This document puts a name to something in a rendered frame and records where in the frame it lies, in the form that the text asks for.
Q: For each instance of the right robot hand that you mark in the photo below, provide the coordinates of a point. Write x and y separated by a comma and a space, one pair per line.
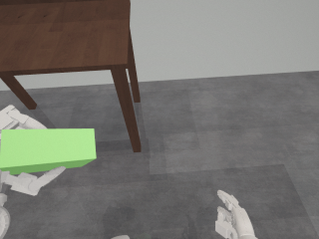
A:
234, 224

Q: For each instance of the sponge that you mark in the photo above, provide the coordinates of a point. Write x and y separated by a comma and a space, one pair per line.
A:
42, 149

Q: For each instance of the table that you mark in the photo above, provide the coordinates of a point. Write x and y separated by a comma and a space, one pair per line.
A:
67, 36

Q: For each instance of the left robot hand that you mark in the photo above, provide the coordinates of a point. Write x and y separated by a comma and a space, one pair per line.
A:
10, 118

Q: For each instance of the left robot forearm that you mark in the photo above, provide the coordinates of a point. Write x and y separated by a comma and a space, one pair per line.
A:
4, 216

